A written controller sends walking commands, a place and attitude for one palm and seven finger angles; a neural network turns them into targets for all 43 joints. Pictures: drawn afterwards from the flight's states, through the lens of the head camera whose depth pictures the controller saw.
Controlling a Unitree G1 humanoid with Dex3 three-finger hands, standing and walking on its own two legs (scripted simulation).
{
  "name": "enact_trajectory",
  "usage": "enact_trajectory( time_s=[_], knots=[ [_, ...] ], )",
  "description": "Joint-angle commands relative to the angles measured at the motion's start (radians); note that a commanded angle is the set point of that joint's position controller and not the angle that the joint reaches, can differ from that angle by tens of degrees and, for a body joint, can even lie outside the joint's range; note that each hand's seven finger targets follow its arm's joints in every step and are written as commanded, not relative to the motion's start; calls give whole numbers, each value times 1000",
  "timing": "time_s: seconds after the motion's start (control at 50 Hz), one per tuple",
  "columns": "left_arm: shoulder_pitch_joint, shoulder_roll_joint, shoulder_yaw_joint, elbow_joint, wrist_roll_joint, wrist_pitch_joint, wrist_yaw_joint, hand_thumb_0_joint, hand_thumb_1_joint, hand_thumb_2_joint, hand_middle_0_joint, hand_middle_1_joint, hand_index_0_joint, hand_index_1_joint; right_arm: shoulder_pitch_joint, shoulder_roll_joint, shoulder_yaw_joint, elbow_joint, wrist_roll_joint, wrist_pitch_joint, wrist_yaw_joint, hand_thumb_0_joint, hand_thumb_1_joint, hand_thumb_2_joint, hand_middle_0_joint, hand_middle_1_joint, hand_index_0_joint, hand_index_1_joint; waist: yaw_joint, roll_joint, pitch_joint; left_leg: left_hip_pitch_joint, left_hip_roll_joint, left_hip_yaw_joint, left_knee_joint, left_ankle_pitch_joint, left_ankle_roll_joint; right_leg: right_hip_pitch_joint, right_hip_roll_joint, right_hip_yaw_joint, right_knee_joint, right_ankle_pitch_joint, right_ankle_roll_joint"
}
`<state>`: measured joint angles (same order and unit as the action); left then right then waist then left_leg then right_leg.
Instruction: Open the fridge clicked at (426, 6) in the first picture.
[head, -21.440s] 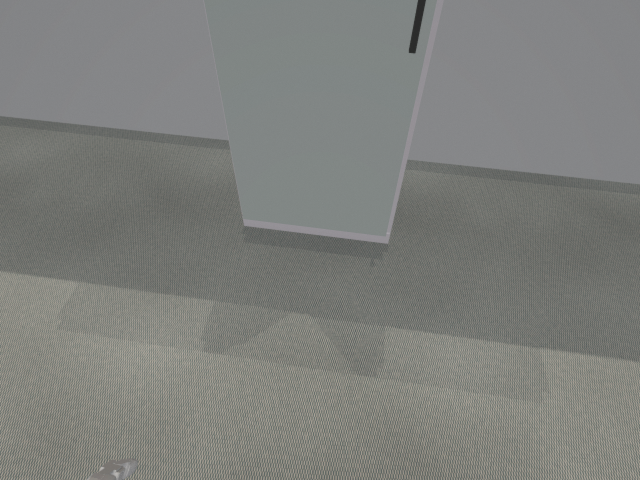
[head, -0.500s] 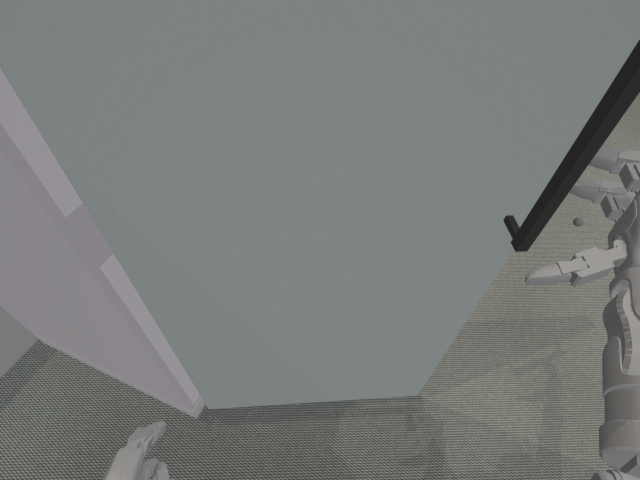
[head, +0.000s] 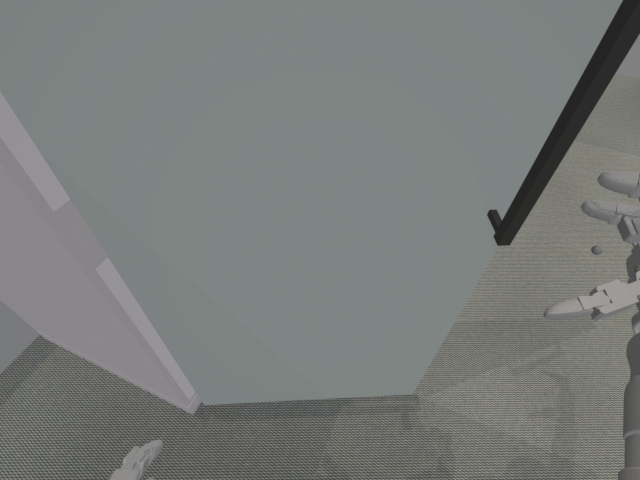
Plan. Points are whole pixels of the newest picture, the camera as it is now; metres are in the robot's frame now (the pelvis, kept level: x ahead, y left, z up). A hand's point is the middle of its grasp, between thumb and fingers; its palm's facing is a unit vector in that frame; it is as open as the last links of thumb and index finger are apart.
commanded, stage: slip the hand off the handle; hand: right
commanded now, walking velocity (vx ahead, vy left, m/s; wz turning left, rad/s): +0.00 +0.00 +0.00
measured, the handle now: (574, 89) +0.44 -0.21 +0.29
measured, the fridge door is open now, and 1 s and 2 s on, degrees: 63 63 63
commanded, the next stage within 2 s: draw the hand back to the body in 0.42 s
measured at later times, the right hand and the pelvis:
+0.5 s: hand (620, 326) +0.25 -0.24 +0.17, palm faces +0.28 +0.94 -0.21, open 14.7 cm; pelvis -0.01 +0.01 +0.01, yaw -2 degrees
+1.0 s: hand (633, 351) +0.22 -0.24 +0.17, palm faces +0.24 +0.97 -0.04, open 14.7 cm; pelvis -0.01 +0.03 +0.01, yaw -2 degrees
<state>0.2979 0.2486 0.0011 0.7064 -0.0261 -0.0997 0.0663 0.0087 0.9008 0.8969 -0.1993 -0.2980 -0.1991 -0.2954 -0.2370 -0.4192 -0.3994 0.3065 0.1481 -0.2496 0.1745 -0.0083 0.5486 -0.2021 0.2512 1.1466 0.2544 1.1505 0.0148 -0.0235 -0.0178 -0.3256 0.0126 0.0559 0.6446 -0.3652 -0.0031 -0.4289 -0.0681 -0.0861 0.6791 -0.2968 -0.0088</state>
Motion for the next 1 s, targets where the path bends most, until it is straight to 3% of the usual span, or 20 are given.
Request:
enact_trajectory(
  time_s=[0.0, 0.14, 0.18, 0.26, 0.28, 0.32, 0.36, 0.4, 0.42, 0.52, 0.54, 0.58, 0.62, 0.64, 0.7, 0.74, 0.78, 0.84, 0.92, 0.98],
  knots=[
    [-104, 140, 40, -153, 4, -71, 14, 0, 900, 900, -200, -300, -200, -300, -246, -231, -53, -304, 16, -48, -48, 0, 550, -200, 250, 1150, 250, 1150, -27, -60, -233, -6, -53, -12, -93, 202, 18, 217, 38, 97, -122, 194, -2],
    [-155, 131, 25, -150, 9, -87, 26, 0, 900, 900, -200, -300, -200, -300, -176, -193, -27, -388, 10, -28, -63, 0, 550, -200, 250, 1150, 250, 1150, -28, -55, -202, 8, -53, -5, -121, 169, 21, 241, 32, 99, -146, 166, 0],
    [-171, 121, 21, -160, 9, -95, 24, 0, 900, 900, -200, -300, -200, -300, -125, -153, 3, -450, 14, -24, -59, 0, 550, -200, 250, 1150, 250, 1150, -39, -98, -230, 20, -53, 0, -119, 191, 24, 274, 33, 101, -151, 199, 5],
    [-193, 122, 15, -161, 7, -102, 25, 0, 900, 900, -200, -300, -200, -300, -43, -146, -2, -486, 24, -4, -59, 0, 550, -200, 250, 1150, 250, 1150, -40, -62, -179, 26, -49, 1, -136, 190, 20, 262, 34, 97, -161, 182, 4],
    [-204, 119, 8, -166, 6, -104, 25, 0, 900, 900, -200, -300, -200, -300, -38, -113, 31, -499, 28, 2, -55, 0, 550, -200, 250, 1150, 250, 1150, -39, -68, -154, 19, -47, 2, -143, 168, 19, 255, 36, 98, -169, 158, 6],
    [-213, 122, 6, -158, 8, -105, 32, 0, 900, 900, -200, -300, -200, -300, -50, -138, 6, -503, 31, 6, -58, 0, 550, -200, 250, 1150, 250, 1150, -37, -47, -139, 20, -46, 1, -154, 137, 19, 249, 37, 101, -180, 124, 6],
    [-227, 116, 3, -162, 7, -112, 34, 0, 900, 900, -200, -300, -200, -300, -48, -135, 10, -543, 28, 5, -62, 0, 550, -200, 250, 1150, 250, 1150, -40, -81, -144, 23, -40, -9, -164, 134, 20, 262, 42, 92, -177, 120, 4],
    [-231, 108, -1, -164, 9, -120, 33, 0, 900, 900, -200, -300, -200, -300, -3, -99, 37, -565, 30, -1, -62, 0, 550, -200, 250, 1150, 250, 1150, -43, -69, -142, 34, -41, -6, -168, 142, 20, 270, 44, 92, -181, 128, 4],
    [-229, 113, 1, -158, 11, -123, 34, 0, 900, 900, -200, -300, -200, -300, 2, -121, 17, -565, 30, -6, -63, 0, 550, -200, 250, 1150, 250, 1150, -42, -50, -148, 37, -41, -7, -169, 143, 18, 270, 44, 93, -179, 129, 3],
    [-240, 113, -2, -135, 8, -128, 43, 0, 900, 900, -200, -300, -200, -300, -56, -129, 18, -506, 40, -15, -47, 0, 550, -200, 250, 1150, 250, 1150, -28, -38, -97, 14, -29, -28, -199, 84, 10, 243, 52, 82, -176, 67, 0],
    [-281, 129, -2, -137, -31, -132, 60, 0, 900, 900, -200, -300, -200, -300, -34, -110, -3, -418, 184, 135, 4, 0, 550, -200, 250, 1150, 250, 1150, -68, -47, -170, 115, -12, -49, -235, 81, 20, 261, 51, 85, -209, 40, 1],
    [-320, 127, -15, -160, -47, -143, 89, 0, 900, 900, -200, -300, -200, -300, -126, -174, -25, -535, 216, 279, 49, 0, 550, -200, 250, 1150, 250, 1150, -74, -73, -187, 151, -4, -55, -262, 117, 10, 301, 58, 80, -225, 80, -9],
    [-327, 132, -23, -170, -50, -147, 101, 0, 900, 900, -200, -300, -200, -300, -79, -214, -61, -519, 221, 409, 78, 0, 550, -200, 250, 1150, 250, 1150, -83, -42, -158, 166, -3, -55, -274, 164, 6, 302, 59, 81, -233, 128, -16],
    [-329, 128, -26, -174, -48, -148, 100, 0, 900, 900, -200, -300, -200, -300, -60, -226, -84, -542, 211, 436, 73, 0, 550, -200, 250, 1150, 250, 1150, -86, -59, -155, 177, 2, -61, -273, 197, 7, 307, 57, 80, -227, 159, -14],
    [-311, 118, -25, -187, -43, -153, 80, 0, 900, 900, -200, -300, -200, -300, 41, -169, -89, -577, 217, 434, 54, 0, 550, -200, 250, 1150, 250, 1150, -78, 7, -114, 171, 6, -58, -270, 270, -4, 302, 52, 79, -227, 193, -7],
    [-301, 129, -17, -183, -39, -155, 70, 0, 900, 900, -200, -300, -200, -300, 104, -191, -143, -571, 232, 417, 51, 0, 550, -200, 250, 1150, 250, 1150, -86, 49, -120, 193, 10, -66, -262, 325, -14, 300, 49, 73, -217, 207, -7],
    [-299, 124, -16, -189, -45, -157, 66, 0, 900, 900, -200, -300, -200, -300, 108, -151, -105, -589, 231, 411, 56, 0, 550, -200, 250, 1150, 250, 1150, -76, 35, -98, 165, 6, -65, -268, 299, -19, 308, 51, 64, -222, 192, -7],
    [-300, 134, -11, -183, -43, -158, 71, 0, 900, 900, -200, -300, -200, -300, 108, -170, -114, -580, 221, 424, 53, 0, 550, -200, 250, 1150, 250, 1150, -73, 26, -47, 136, 7, -82, -287, 231, -18, 301, 48, 64, -219, 162, -8],
    [-305, 124, -14, -200, -43, -167, 74, 0, 900, 900, -200, -300, -200, -300, 117, -156, -91, -688, 208, 415, 53, 0, 550, -200, 250, 1150, 250, 1150, -76, -50, -71, 141, -10, -54, -285, 230, -7, 342, 57, 59, -237, 185, -11],
    [-299, 124, -15, -190, -38, -178, 78, 0, 900, 900, -200, -300, -200, -300, 127, -172, -108, -729, 207, 394, 44, 0, 441, -252, 246, 1086, 246, 1086, -76, -50, -81, 154, -14, -45, -287, 244, -4, 359, 56, 60, -243, 199, -11]
  ],
)
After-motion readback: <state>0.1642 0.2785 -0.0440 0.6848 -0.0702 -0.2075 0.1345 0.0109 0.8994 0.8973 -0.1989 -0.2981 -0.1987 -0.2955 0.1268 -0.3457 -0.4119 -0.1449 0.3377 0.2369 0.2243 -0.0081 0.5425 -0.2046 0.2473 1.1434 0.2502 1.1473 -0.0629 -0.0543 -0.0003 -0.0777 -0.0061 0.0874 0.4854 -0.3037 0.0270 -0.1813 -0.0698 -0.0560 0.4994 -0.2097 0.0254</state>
